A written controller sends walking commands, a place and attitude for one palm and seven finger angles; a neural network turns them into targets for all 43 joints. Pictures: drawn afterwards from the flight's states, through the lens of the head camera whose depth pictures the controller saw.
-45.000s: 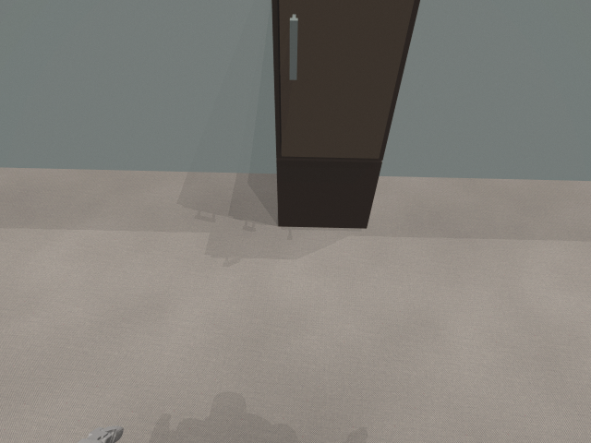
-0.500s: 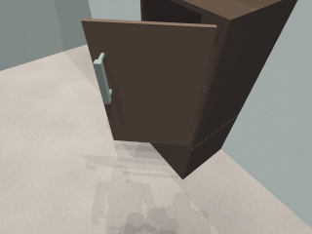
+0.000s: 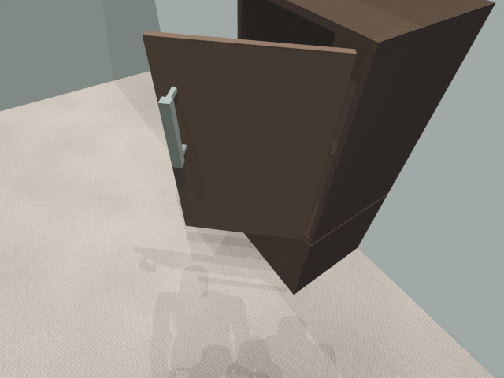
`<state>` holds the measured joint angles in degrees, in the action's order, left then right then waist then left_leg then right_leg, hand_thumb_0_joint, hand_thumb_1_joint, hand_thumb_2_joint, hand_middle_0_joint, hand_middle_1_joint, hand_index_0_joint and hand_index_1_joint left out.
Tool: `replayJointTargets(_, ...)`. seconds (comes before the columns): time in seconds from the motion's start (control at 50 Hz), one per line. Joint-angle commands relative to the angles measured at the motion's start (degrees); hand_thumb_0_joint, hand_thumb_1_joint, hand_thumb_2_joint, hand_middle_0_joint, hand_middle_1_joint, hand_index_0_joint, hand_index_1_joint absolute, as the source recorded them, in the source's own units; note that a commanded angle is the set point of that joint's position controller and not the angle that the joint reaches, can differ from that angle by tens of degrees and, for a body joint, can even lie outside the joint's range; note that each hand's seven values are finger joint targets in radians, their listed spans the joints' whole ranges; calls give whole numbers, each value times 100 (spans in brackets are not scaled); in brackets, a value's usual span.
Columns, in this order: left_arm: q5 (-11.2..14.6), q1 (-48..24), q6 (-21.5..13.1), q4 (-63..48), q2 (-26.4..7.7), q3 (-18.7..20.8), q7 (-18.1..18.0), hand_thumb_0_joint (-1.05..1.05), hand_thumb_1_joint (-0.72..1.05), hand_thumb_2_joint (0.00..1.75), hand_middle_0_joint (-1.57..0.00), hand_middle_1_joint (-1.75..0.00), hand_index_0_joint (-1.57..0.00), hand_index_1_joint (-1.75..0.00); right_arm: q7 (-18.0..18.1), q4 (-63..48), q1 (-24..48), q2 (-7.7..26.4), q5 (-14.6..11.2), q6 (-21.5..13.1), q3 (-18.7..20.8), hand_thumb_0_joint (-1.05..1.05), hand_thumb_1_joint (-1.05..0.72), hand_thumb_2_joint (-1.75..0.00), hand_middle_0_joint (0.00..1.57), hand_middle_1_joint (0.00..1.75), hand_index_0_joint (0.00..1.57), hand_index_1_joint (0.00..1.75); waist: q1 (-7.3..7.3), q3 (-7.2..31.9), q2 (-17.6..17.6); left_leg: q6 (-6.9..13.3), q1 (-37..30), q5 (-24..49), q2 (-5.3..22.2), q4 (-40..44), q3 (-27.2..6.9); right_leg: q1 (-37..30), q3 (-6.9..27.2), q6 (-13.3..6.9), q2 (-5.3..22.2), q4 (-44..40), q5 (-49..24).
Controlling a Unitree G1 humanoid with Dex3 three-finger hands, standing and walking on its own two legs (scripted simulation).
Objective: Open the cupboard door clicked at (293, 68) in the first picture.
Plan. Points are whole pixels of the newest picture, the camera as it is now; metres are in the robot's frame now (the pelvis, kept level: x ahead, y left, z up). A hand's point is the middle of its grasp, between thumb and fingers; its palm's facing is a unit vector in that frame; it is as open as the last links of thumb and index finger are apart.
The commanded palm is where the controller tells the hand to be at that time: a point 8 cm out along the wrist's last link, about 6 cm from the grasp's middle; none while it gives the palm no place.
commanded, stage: look again from close up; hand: left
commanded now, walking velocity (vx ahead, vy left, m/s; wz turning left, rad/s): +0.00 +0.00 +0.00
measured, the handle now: (175, 128) +0.57 +0.21 +0.07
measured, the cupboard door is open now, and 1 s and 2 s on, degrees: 48 48 48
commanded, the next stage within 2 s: raise the hand with hooked fingers in 0.44 s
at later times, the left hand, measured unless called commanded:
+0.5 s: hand out of the picture +0.06 +0.17 -0.16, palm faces +0.03 -0.97 -0.24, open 7.4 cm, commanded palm none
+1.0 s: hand (132, 357) +0.16 +0.20 -0.05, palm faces +0.05 -1.00 +0.03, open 8.8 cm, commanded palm +0.16 +0.25 -0.02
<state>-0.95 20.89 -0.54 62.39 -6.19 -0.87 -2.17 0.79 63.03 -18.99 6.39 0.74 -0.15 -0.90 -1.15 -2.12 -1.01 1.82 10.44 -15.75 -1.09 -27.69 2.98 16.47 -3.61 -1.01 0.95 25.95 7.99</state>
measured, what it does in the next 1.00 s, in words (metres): lowers itself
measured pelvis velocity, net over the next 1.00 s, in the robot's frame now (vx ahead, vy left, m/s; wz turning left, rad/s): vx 0.01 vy -0.02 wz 0.03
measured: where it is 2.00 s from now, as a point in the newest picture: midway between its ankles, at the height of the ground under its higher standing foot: outside the picture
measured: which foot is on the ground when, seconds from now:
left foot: down 0.00-1.00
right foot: down 0.00-1.00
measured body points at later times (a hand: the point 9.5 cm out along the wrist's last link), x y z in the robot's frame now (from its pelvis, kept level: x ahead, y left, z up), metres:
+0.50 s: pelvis +0.03 -0.01 +0.00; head +0.02 -0.03 +0.45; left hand +0.06 +0.23 -0.14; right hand +0.04 -0.24 -0.16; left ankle -0.01 +0.10 -0.74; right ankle +0.07 -0.11 -0.74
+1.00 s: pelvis +0.01 -0.02 -0.07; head +0.05 +0.00 +0.38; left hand +0.15 +0.25 -0.05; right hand +0.26 -0.27 -0.07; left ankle -0.01 +0.10 -0.74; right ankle +0.07 -0.11 -0.74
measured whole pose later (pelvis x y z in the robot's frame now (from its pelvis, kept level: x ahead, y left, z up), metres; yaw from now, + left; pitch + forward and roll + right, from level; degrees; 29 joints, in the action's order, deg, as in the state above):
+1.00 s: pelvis +0.01 -0.02 -0.07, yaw +2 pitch +10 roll +0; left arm 20.0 25.4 -29.7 13.0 -13.1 14.7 28.3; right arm 2.0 27.8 -8.1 18.1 -2.3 -17.8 3.3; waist -2.5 5.2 -2.9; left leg 0.0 38.8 -30.9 0.2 -59.7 0.0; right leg 44.4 -6.4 -3.2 1.3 57.4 23.2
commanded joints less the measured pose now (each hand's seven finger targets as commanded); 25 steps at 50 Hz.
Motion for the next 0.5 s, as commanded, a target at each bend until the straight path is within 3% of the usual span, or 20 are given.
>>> replayJointTargets(0.0, -16, 135, -143, -297, -948, 186, -59, 0, 90, 90, -20, -30, -20, -30, 19, -597, -263, 496, 45, -132, 134, 0, -90, -90, 20, 30, 20, 30, 225, 250, 635, -53, 559, -532, 398, 366, -524, 28, 899, -281, 714, -289, 1617)
replayJointTargets(0.06, -15, 79, -135, -252, -621, 124, -17, 0, 90, 90, -20, -30, -20, -30, 53, -628, -344, 609, 12, -171, 153, 0, -90, -90, 20, 30, 20, 30, 169, -218, 200, 95, 999, -628, 644, 869, -920, -71, 642, -166, 430, -112, 1122)
replayJointTargets(0.16, 6, 49, -168, -207, -658, 143, 15, 0, 90, 90, -20, -30, -20, -30, 72, -603, -298, 817, -4, -243, 159, 0, -90, -90, 20, 30, 20, 30, 92, -540, -22, 133, 1115, -544, 653, 1180, -947, -307, 652, -165, 417, -110, 593)
replayJointTargets(0.26, 35, -100, -205, -237, -835, 190, 15, 0, 90, 90, -20, -30, -20, -30, 83, -479, -321, 889, 6, -277, 139, 0, -90, -90, 20, 30, 20, 30, 123, -362, -191, 110, 646, 166, 589, 1030, -738, -417, 735, -207, 510, -216, 194)
replayJointTargets(0.28, 32, -119, -206, -243, -842, 201, 16, 0, 90, 90, -20, -30, -20, -30, 84, -458, -322, 852, 10, -289, 139, 0, -90, -90, 20, 30, 20, 30, 115, -271, -44, 111, 564, 281, 590, 1033, -693, -491, 722, -221, 527, -214, 97)
replayJointTargets(0.32, 40, -199, -215, -266, -945, 212, 17, 0, 90, 90, -20, -30, -20, -30, 84, -420, -242, 924, 10, -284, 131, 0, -90, -90, 20, 30, 20, 30, 119, -223, -149, 89, 495, 399, 570, 967, -650, -561, 784, -235, 563, -241, -59)
replayJointTargets(0.48, 45, -455, -217, -306, -1135, 249, 26, 0, 90, 90, -20, -30, -20, -30, 87, -289, -23, 1002, 17, -272, 143, 0, -90, -90, 20, 30, 20, 30, 96, -5, 24, 31, 243, 686, 616, 944, -544, -854, 778, -267, 644, -294, -581)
